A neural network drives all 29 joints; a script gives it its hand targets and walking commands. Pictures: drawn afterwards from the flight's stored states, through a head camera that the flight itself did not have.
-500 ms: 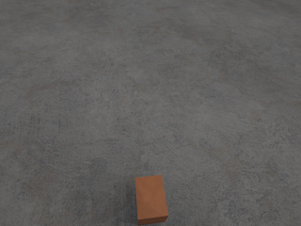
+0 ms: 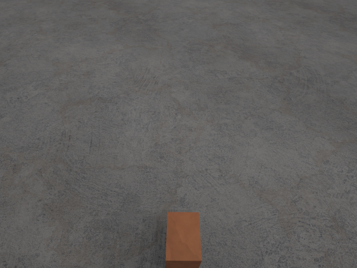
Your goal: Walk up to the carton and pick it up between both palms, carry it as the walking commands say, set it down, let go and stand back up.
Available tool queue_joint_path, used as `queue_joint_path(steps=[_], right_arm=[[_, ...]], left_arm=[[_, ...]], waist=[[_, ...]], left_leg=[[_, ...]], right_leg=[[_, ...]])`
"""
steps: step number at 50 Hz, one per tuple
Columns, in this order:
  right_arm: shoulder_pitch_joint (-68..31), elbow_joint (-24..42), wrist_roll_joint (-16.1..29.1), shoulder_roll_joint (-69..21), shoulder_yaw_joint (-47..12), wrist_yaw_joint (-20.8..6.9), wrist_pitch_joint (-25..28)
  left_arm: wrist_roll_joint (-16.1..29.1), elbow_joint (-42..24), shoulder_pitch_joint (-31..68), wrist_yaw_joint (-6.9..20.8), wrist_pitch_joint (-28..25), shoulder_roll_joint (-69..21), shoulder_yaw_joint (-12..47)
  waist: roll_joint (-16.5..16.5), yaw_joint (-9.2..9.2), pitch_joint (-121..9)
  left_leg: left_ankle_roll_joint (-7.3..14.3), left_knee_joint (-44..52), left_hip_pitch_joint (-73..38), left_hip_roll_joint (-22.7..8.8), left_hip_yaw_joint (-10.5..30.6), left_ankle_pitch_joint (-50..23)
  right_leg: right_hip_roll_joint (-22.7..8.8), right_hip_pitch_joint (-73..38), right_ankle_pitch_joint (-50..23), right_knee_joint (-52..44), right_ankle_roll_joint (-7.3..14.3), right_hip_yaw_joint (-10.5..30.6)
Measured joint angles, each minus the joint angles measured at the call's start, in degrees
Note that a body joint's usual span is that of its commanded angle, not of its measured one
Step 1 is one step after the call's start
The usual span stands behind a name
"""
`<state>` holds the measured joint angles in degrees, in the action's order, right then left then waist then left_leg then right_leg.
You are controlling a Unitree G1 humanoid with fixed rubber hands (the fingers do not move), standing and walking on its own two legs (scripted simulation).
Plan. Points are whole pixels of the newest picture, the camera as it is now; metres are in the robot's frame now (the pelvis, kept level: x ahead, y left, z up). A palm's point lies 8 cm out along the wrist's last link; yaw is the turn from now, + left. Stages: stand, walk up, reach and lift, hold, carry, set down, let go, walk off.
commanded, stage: walk up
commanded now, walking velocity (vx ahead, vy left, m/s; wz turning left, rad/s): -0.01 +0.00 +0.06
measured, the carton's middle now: (182, 240) +0.38 -0.02 -0.68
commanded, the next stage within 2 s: stand in 0.32 s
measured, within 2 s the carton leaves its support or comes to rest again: neither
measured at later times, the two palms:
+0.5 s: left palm out of the picture -0.05 +0.21 -0.14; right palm out of the picture -0.03 -0.20 -0.15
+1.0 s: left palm out of the picture +0.13 +0.24 -0.15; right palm out of the picture +0.14 -0.24 -0.13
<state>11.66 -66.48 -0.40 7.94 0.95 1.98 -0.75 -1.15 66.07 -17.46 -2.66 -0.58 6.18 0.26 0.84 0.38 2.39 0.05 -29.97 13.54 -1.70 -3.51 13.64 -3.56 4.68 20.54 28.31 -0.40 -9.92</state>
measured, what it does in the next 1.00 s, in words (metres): stands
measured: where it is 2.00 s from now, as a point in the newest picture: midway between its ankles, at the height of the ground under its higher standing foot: outside the picture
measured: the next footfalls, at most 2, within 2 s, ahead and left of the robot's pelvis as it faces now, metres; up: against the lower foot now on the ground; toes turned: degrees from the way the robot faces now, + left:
none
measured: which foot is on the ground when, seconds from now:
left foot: down 0.00-1.00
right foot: down 0.00-1.00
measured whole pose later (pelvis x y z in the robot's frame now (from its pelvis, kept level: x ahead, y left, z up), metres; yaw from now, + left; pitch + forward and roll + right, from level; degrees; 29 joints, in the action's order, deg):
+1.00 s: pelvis -0.04 +0.00 -0.04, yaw -3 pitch +6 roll +0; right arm -3.5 -38.4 4.7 13.4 -2.7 -0.7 -26.2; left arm 5.1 36.8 0.2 -3.6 28.1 15.7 -0.4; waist 2.8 0.6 0.7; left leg 0.2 -47.4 35.8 -1.8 -2.5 17.7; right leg -1.4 29.6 25.4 49.5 1.2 -3.8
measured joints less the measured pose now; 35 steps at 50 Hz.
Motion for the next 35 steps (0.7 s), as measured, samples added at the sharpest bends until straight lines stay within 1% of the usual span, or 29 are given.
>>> queue_joint_path(steps=[2,14,28,35], right_arm=[[-0.4,-0.1,0.0,-0.3,0.2,0.8,-0.1],[2.0,-0.6,-0.2,-1.0,-0.2,0.0,-0.1],[3.3,-0.5,-0.3,-1.3,-0.1,0.2,0.2],[3.3,-0.5,-0.5,-1.1,0.0,0.1,0.3]], left_arm=[[-0.1,0.0,0.2,0.0,0.1,-0.1,0.0],[-0.2,-0.9,-0.1,0.0,0.7,1.2,-0.5],[-0.1,-1.0,-1.5,0.1,0.3,0.4,-0.8],[-0.2,-1.6,-1.5,0.1,0.3,0.0,-0.9]], waist=[[0.1,-0.08,0.4],[0.0,-0.94,0.3],[-1.3,-0.99,-0.8],[-0.8,-0.80,-1.3]], left_leg=[[0.1,0.7,-0.3,0.1,0.1,-0.6],[0.6,1.9,0.5,0.5,0.8,-2.4],[0.5,2.9,2.0,0.3,0.7,-3.6],[0.3,2.2,1.8,0.2,0.7,-3.1]], right_leg=[[0.0,-0.4,-0.6,-0.8,0.0,-0.2],[-0.2,0.1,-2.1,-1.9,-0.3,-0.9],[0.1,2.0,-3.0,-2.2,-0.1,-0.5],[0.1,1.9,-2.4,-1.4,0.0,-0.4]])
